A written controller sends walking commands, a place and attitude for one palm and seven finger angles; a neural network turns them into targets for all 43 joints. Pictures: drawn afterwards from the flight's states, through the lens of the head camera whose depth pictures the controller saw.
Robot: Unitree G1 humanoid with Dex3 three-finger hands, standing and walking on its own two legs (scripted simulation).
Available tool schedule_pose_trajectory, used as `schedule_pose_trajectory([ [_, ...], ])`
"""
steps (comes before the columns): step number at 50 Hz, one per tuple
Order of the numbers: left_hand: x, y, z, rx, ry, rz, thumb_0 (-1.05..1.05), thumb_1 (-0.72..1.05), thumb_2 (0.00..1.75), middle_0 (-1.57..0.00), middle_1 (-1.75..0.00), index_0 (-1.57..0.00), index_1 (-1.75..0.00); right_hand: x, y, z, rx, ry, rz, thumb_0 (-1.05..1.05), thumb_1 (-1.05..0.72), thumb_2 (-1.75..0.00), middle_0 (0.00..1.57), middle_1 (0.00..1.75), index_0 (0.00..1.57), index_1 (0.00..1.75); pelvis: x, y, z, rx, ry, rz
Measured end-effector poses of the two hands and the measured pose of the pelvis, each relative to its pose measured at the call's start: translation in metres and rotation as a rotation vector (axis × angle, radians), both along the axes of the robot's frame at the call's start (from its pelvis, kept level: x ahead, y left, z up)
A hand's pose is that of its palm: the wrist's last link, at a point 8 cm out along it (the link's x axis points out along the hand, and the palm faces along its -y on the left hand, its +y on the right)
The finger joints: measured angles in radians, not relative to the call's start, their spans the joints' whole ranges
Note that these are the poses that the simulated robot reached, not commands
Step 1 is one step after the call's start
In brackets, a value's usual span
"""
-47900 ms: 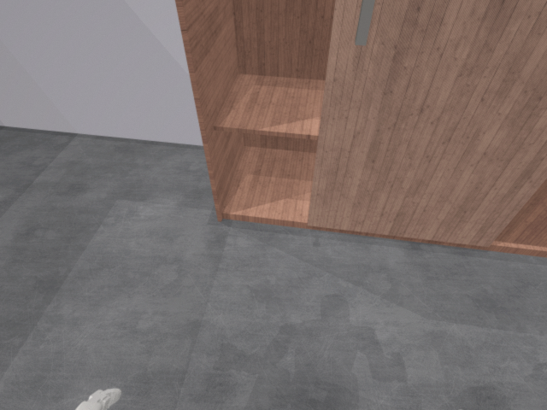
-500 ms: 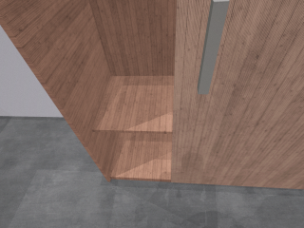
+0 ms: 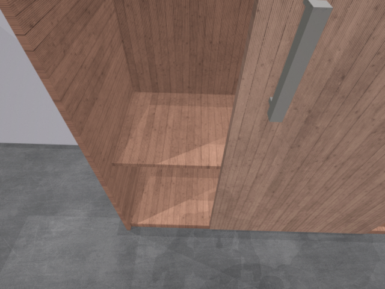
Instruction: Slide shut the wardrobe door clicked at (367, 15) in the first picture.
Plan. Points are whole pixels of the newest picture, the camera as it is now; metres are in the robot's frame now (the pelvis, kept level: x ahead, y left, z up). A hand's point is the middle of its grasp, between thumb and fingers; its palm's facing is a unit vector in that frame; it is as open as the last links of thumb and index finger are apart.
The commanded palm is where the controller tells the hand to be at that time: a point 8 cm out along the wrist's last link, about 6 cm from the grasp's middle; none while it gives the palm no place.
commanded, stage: come to a stop and stand still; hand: right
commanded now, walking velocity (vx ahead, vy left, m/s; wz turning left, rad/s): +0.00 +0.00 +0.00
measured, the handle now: (289, 65) +0.46 -0.15 +0.24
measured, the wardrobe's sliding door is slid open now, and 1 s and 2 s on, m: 0.41 0.41 0.41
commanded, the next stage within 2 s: look again from close up in 0.94 s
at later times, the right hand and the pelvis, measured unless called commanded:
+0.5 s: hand out of the picture +0.01 -0.21 -0.17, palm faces +0.02 +0.98 -0.21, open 7.3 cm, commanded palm none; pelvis -0.02 -0.03 +0.00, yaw +0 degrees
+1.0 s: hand out of the picture -0.03 -0.19 -0.17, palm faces +0.03 +0.98 -0.18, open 7.3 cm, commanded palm none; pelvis -0.02 -0.02 +0.00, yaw +1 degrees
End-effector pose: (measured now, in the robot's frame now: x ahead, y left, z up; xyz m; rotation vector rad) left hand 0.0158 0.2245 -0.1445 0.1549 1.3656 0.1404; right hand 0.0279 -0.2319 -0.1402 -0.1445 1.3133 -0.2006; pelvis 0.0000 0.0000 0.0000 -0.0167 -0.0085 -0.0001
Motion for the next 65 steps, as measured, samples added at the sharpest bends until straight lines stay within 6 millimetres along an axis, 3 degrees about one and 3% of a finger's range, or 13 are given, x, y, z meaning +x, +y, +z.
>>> schedule_pose_trajectory([
  [9, 0.023, 0.0, 0.004, 0.017, -0.129, -0.008, 0.01, 0.91, 0.9, -0.2, -0.3, -0.2, -0.3, -0.001, -0.017, 0.002, -0.017, -0.035, 0.043, 0.01, -0.91, -0.9, 0.2, 0.3, 0.2, 0.3, -0.008, -0.011, -0.003, 0.011, -0.002, -0.018],
  [16, 0.025, -0.016, 0.009, 0.017, -0.16, -0.015, 0.01, 0.91, 0.9, -0.2, -0.3, -0.2, -0.3, 0.001, -0.029, 0.001, -0.009, -0.071, 0.043, 0.01, -0.91, -0.9, 0.2, 0.3, 0.2, 0.3, -0.011, -0.022, -0.002, 0.016, -0.021, -0.004],
  [40, -0.041, -0.031, 0.002, -0.026, 0.013, 0.046, 0.01, 0.91, 0.9, -0.2, -0.3, -0.2, -0.3, -0.062, -0.015, -0.001, 0.031, 0.098, 0.025, 0.0, -0.91, -0.9, 0.2, 0.3, 0.2, 0.3, -0.018, -0.026, 0.004, 0.008, -0.032, 0.014],
  [51, -0.055, -0.038, 0.0, -0.049, 0.049, 0.064, 0.01, 0.91, 0.9, -0.2, -0.3, -0.2, -0.3, -0.063, -0.004, -0.001, 0.043, 0.099, 0.018, 0.0, -0.91, -0.9, 0.2, 0.3, 0.2, 0.3, -0.018, -0.023, 0.004, 0.007, -0.03, 0.015],
  [65, -0.055, -0.039, -0.001, -0.055, 0.049, 0.068, 0.0, 0.91, 0.9, -0.2, -0.3, -0.2, -0.3, -0.058, 0.004, -0.001, 0.051, 0.086, 0.011, 0.0, -0.91, -0.9, 0.19, 0.3, 0.2, 0.3, -0.016, -0.019, 0.005, 0.007, -0.031, 0.015],
])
